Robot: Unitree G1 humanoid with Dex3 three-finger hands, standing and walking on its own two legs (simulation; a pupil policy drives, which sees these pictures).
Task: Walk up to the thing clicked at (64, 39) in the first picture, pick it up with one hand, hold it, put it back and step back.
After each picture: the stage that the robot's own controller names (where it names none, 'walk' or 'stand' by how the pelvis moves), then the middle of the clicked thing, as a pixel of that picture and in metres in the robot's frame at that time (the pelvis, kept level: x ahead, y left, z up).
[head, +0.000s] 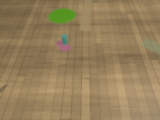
stand; (64, 39) +1.45 +0.23 -0.72
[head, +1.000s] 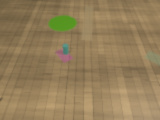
walk; (65, 49) +1.31 +0.18 -0.71
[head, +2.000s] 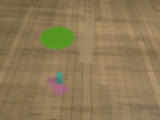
walk; (59, 78) +0.83 +0.19 -0.71
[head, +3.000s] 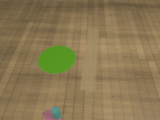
walk; (56, 113) +0.53 +0.23 -0.71
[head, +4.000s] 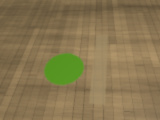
stand; out of the picture +0.38 +0.21 -0.70
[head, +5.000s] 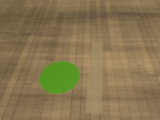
stand; out of the picture +0.34 +0.21 -0.72
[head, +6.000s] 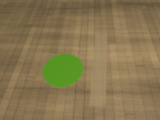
stand; out of the picture +0.32 +0.19 -0.72
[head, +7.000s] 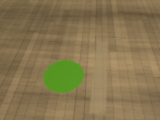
stand; out of the picture +0.32 +0.18 -0.72
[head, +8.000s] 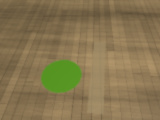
stand; out of the picture +0.32 +0.19 -0.73
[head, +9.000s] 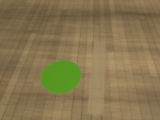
stand; out of the picture +0.31 +0.19 -0.73
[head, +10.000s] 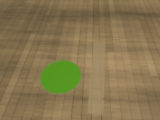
go down; out of the picture +0.31 +0.19 -0.73
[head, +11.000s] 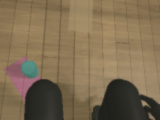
go down; (30, 70) +0.39 +0.22 -0.34
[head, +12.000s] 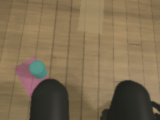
approach; (38, 70) +0.39 +0.22 -0.31
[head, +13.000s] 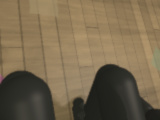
close in; out of the picture +0.38 +0.25 -0.22
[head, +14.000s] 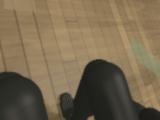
close; out of the picture +0.38 +0.27 -0.22
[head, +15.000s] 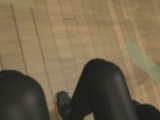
lift; out of the picture +0.38 +0.26 -0.22
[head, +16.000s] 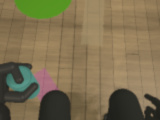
lift; (25, 84) +0.31 +0.21 -0.04
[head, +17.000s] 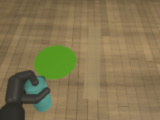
hold; (39, 94) +0.32 +0.17 -0.02
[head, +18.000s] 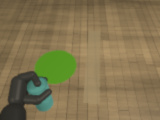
hold; (41, 95) +0.32 +0.17 -0.02
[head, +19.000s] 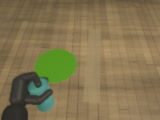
hold; (42, 95) +0.32 +0.17 -0.03
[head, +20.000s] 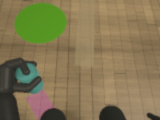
crouch; (30, 79) +0.36 +0.19 -0.08
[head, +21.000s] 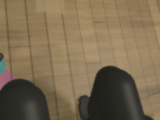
lower; out of the picture +0.41 +0.24 -0.19
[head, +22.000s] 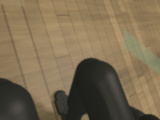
lower; out of the picture +0.41 +0.28 -0.23
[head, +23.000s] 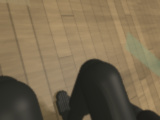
lower; out of the picture +0.40 +0.28 -0.23
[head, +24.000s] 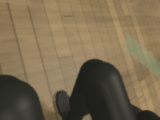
lower; out of the picture +0.40 +0.28 -0.23
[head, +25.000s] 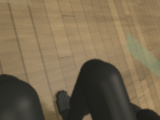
lower; out of the picture +0.40 +0.28 -0.23
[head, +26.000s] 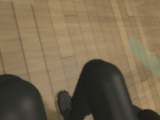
withdraw; out of the picture +0.39 +0.26 -0.23
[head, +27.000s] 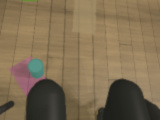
walk; (36, 69) +0.41 +0.21 -0.31
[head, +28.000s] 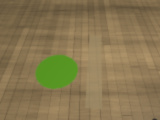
stand; out of the picture +0.33 +0.17 -0.65
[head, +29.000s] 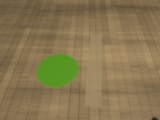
stand; out of the picture +0.35 +0.19 -0.67
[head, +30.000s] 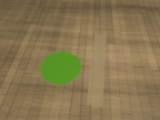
stand; out of the picture +0.35 +0.18 -0.69
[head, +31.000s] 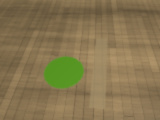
walk; out of the picture +0.36 +0.18 -0.72
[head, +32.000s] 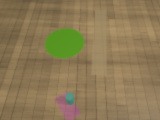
walk; (70, 98) +0.51 +0.12 -0.70
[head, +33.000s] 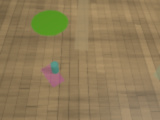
walk; (54, 67) +0.78 +0.21 -0.71
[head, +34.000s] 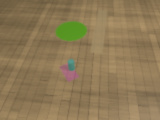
stand; (71, 65) +1.01 +0.17 -0.70
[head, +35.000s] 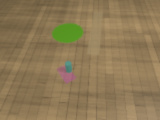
stand; (68, 67) +1.01 +0.18 -0.72
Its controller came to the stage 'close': yes
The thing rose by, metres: 0.69
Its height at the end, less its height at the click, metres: +0.00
